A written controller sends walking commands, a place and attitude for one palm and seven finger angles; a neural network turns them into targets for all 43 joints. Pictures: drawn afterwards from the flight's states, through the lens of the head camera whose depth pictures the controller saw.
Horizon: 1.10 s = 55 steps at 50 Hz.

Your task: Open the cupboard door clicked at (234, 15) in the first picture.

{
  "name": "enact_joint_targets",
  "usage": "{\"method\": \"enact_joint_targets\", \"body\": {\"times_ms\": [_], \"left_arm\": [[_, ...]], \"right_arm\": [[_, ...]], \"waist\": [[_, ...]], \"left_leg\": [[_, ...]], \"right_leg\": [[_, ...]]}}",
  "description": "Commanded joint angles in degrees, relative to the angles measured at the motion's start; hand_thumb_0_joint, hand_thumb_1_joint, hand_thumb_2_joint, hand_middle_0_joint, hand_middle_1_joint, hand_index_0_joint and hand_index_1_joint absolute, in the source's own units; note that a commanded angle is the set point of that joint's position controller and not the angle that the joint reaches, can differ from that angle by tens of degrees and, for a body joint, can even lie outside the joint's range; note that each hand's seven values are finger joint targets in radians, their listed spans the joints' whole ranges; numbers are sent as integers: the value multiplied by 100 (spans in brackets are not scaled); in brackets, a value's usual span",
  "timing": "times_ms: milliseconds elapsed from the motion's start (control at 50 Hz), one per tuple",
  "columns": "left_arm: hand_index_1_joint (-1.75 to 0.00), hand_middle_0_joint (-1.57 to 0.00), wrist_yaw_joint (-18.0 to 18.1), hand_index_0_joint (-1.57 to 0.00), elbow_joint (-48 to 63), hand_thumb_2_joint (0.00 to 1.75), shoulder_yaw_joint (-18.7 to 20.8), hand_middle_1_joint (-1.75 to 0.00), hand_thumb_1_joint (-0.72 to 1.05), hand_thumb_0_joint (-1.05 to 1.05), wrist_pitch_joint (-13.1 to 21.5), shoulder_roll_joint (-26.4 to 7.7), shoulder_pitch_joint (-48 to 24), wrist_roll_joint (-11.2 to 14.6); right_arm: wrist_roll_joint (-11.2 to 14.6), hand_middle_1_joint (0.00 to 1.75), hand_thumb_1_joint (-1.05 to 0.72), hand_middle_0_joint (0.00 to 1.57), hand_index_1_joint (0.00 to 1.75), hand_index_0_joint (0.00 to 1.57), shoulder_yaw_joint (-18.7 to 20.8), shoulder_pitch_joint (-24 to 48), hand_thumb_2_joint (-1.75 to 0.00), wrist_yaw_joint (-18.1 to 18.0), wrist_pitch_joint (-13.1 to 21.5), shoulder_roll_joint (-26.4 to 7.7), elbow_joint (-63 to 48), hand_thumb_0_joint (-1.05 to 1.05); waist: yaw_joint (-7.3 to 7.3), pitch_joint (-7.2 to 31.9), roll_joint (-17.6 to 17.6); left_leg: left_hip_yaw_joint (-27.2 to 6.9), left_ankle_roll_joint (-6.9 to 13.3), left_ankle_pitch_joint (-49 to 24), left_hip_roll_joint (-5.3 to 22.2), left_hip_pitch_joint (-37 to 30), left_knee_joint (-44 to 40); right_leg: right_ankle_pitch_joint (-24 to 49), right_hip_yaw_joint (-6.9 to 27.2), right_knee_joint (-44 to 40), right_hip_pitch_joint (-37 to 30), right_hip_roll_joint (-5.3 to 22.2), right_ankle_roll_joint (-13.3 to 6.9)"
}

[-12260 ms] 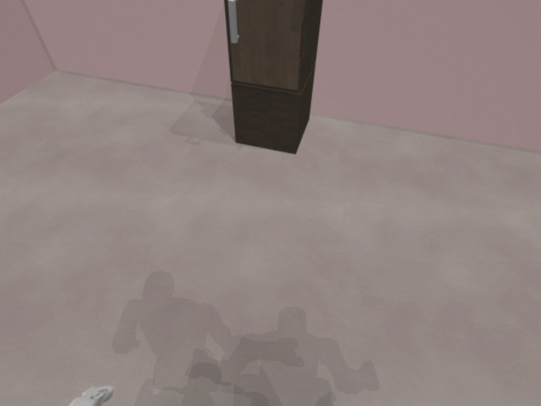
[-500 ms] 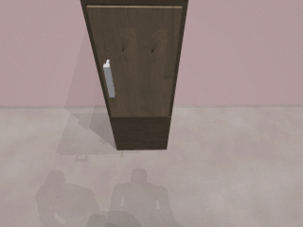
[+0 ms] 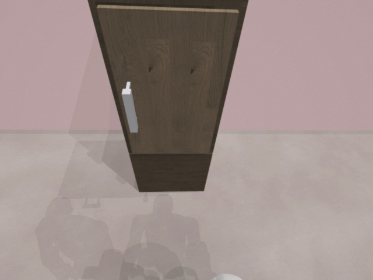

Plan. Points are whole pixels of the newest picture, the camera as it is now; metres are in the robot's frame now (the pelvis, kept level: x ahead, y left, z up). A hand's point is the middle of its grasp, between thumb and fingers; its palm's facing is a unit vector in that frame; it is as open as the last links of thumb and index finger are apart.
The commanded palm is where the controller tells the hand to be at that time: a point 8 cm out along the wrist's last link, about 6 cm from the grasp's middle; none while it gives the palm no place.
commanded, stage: shuffle to correct the standing spot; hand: left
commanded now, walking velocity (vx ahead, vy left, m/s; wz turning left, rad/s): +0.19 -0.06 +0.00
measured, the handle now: (131, 108) +0.62 +0.21 -0.05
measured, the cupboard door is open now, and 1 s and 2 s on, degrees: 0 0 0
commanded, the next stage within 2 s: come to a stop and stand still in 0.12 s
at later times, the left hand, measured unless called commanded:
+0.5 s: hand (140, 248) +0.22 +0.12 -0.17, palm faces +0.09 -0.97 -0.21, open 7.2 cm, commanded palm none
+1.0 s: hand out of the picture +0.07 +0.22 -0.18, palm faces +0.09 -0.97 -0.22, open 7.4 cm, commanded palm none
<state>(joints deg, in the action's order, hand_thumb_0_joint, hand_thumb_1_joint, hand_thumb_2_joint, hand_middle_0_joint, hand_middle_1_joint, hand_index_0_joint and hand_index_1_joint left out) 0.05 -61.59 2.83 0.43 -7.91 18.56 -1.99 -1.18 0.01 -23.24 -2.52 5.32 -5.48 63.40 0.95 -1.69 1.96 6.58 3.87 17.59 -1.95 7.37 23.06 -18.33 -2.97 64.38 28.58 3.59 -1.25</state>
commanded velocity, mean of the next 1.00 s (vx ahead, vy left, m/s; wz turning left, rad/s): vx -0.05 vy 0.04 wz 0.00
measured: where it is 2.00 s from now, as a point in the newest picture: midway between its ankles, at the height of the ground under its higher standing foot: outside the picture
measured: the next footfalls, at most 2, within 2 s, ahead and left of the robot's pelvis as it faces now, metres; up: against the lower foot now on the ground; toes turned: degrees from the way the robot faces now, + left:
right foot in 0.26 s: +0.22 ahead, -0.14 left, +0.00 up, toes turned -6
left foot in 0.74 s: +0.14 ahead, +0.11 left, +0.00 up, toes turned +6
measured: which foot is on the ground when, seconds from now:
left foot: down 0.00-0.26, up 0.28-0.72, down 0.74-1.00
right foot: up 0.00-0.24, down 0.26-0.74, up 0.76-1.00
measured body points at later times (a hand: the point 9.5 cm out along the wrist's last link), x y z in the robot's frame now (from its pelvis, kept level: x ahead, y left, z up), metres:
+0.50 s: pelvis +0.12 -0.05 -0.01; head +0.17 -0.06 +0.44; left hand +0.22 +0.18 -0.15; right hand +0.15 -0.29 -0.17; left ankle +0.11 +0.07 -0.69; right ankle +0.18 -0.14 -0.74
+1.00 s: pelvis +0.09 +0.03 +0.00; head +0.11 +0.05 +0.45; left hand +0.07 +0.27 -0.16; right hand +0.17 -0.20 -0.14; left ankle +0.10 +0.11 -0.74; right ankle +0.04 -0.11 -0.70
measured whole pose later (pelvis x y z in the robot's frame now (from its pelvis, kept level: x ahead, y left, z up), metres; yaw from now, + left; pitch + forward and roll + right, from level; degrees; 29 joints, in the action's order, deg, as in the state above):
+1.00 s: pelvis +0.09 +0.03 +0.00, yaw +1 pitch +1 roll +0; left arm 1.6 -60.5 2.6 -3.4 -11.7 16.7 -1.6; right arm -1.1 1.2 -10.5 -2.2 -0.5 -8.3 58.0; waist -1.8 -2.0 2.4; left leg 5.8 3.9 11.7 -1.8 13.3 23.7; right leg -24.7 -0.2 46.6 17.9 2.8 1.7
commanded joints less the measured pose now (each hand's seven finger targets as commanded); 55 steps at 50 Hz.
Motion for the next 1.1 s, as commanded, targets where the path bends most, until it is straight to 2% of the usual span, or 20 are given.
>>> {"method": "enact_joint_targets", "body": {"times_ms": [0, 120, 160, 200, 220, 240, 260, 280, 320, 380, 500, 600, 660, 680, 720, 740, 820, 960, 1020, 1080], "left_arm": [[-30, -20, -74, -20, 485, 90, 30, -30, 90, 0, 105, -41, -255, 38], [-30, -20, -110, -20, 743, 90, 13, -30, 90, 0, 151, -115, -1080, 87], [-30, -20, -81, -20, 635, 90, 47, -30, 90, 0, 167, -235, -780, 76], [-30, -20, -44, -20, 302, 90, 142, -30, 90, 0, 220, -473, 210, 51], [-30, -20, 27, -20, 172, 90, 243, -30, 90, 0, 285, -900, 786, 12], [-30, -20, 93, -20, 116, 90, 339, -30, 90, 0, 291, -1337, 1095, 48], [-30, -20, 139, -20, 174, 90, 258, -30, 90, 0, 244, -1239, 894, 165], [-30, -20, 177, -20, 274, 90, 192, -30, 90, 0, 216, -1035, 265, 150], [-30, -20, 244, -20, 554, 90, 125, -30, 90, 0, 137, -804, -537, 112], [-30, -20, 273, -20, 628, 90, 117, -30, 90, 0, 62, -795, -657, 79], [-30, -20, 284, -20, 765, 90, 269, -30, 90, 0, -46, -1091, -580, 41], [-30, -20, 251, -20, 865, 90, 292, -30, 90, 0, -106, -1229, -648, -25], [-30, -20, 225, -20, 879, 90, 287, -30, 90, 0, -164, -1280, -761, -3], [-30, -20, 204, -20, 866, 90, 260, -30, 90, 0, -194, -1181, -726, 38], [-30, -20, 174, -20, 985, 90, 120, -30, 90, 0, -285, -656, -572, 91], [-30, -20, 203, -20, 970, 90, 135, -30, 90, 0, -323, -728, -671, 73], [-30, -20, 144, -20, 530, 90, 153, -30, 90, 0, -322, -730, -82, 25], [-30, -20, 183, -20, 418, 90, -61, -30, 90, 0, -190, -520, -216, 74], [-30, -20, 223, -20, 136, 90, -88, -30, 90, 0, -97, -555, 185, 99], [-30, -20, 274, -20, -8, 90, -122, -30, 90, 0, -4, -737, 266, 110]], "right_arm": [[12, 30, -90, 20, 30, 20, 158, -859, -90, -60, 42, -698, 158, 0], [-57, 30, -90, 20, 30, 20, 239, -807, -90, -38, -68, -774, 282, 0], [-31, 30, -90, 20, 30, 20, 293, -713, -90, -28, -114, -868, 278, 0], [21, 30, -90, 20, 30, 20, 314, -567, -90, 8, -153, -909, 245, 0], [66, 30, -90, 20, 30, 20, 287, -695, -90, 71, -167, -719, 218, 0], [101, 30, -90, 20, 30, 20, 237, -1060, -90, 67, -187, -439, 104, 0], [92, 30, -90, 20, 30, 20, 253, -782, -90, 11, -283, -595, 105, 0], [110, 30, -90, 20, 30, 20, 259, -615, -90, 1, -334, -413, 126, 0], [124, 30, -90, 20, 30, 20, 274, -295, -90, 6, -542, -360, 64, 0], [93, 30, -90, 20, 30, 20, 274, -118, -90, 45, -755, -338, 11, 0], [-4, 30, -90, 20, 30, 20, 421, 655, -90, 123, -874, -702, -461, 0], [32, 30, -90, 20, 30, 20, 428, 1006, -90, 163, -801, -768, -757, 0], [47, 30, -90, 20, 30, 20, 419, 683, -90, 165, -699, -783, -716, 0], [45, 30, -90, 20, 30, 20, 420, 545, -90, 164, -655, -897, -670, 0], [-41, 30, -90, 20, 30, 20, 536, 883, -90, 149, -612, -1718, -976, 0], [-91, 30, -90, 20, 30, 20, 480, 1250, -90, 138, -655, -1671, -1089, 0], [-38, 30, -90, 20, 30, 20, 324, 1636, -90, 30, -569, -1254, -1076, 0], [-1, 30, -90, 20, 30, 20, 316, 840, -90, 2, -502, -1145, -636, 0], [67, 30, -90, 20, 30, 20, 295, 723, -90, 23, -475, -1107, -439, 0], [123, 30, -90, 20, 30, 20, 206, 766, -90, 65, -442, -812, -354, 0]], "waist": [[34, -245, -716], [150, -347, -955], [-25, -215, -796], [-472, 198, -439], [-701, 660, 311], [-600, 1271, 1489], [-545, 1055, 714], [-304, 428, 284], [-66, -205, 246], [-7, 73, 327], [-192, 481, 387], [-211, 580, 806], [8, 623, 776], [69, 652, 472], [-2, 245, -1941], [-38, 6, -1576], [-341, 6, -1003], [-10, 427, -859], [-151, 578, -604], [-58, 348, 14]], "left_leg": [[-1154, 687, -3703, 1602, -888, -924], [-743, 517, -4112, 1481, -839, -697], [-663, 444, -4458, 1515, -703, -245], [-455, 211, -3886, 1276, -102, 872], [-313, 8, -2403, 929, 969, 2201], [-49, -284, 1355, 72, 1903, 4104], [-675, -268, 1673, 315, 1718, 4658], [-743, -308, 1443, 486, 1621, 4574], [-785, -382, 1192, 724, 1356, 4320], [-650, -540, 952, 603, 1207, 3628], [-679, -711, 669, 418, 1726, 3619], [-597, -656, 779, 356, 1335, 2622], [-372, -600, -25, 272, 360, 946], [-421, -555, -509, 370, -156, 232], [-2366, 163, -1795, 2218, 444, -867], [-2311, 597, -1607, 2346, 1309, -969], [-1313, 441, -1619, 1501, 955, -814], [-1590, 626, -2498, 1615, -559, -703], [-1446, 315, -2826, 1332, -381, -314], [-931, -214, -1654, 782, 192, -239]], "right_leg": [[386, 46, -289, 1135, 193, 90], [478, -392, -2450, 216, -40, -76], [595, -425, -2857, -522, -162, -181], [1250, -460, -3438, -2118, -268, -232], [1559, 506, -3530, -3447, 528, -519], [3052, 2547, -4073, -4205, 2166, -1199], [3855, 2344, -4318, -3430, 2197, -1352], [3961, 1798, -4398, -2542, 2009, -1287], [4036, 1141, -4514, -1175, 1824, -1154], [4078, 551, -4518, -1135, 1581, -1008], [4246, 750, -4325, -1707, 1702, -1099], [3371, 841, -4281, -1720, 1564, -1009], [2167, 739, -3959, -1312, 1321, -648], [1554, 596, -3648, -1037, 1074, -405], [-1318, -153, -2081, -215, -71, 243], [-1407, 275, -1388, -562, -31, 192], [-456, 501, -337, -398, -152, 196], [-885, 236, -2690, -816, -13, 312], [404, 206, -4374, -1817, -24, 251], [1887, 813, -4477, -2150, 648, -82]]}}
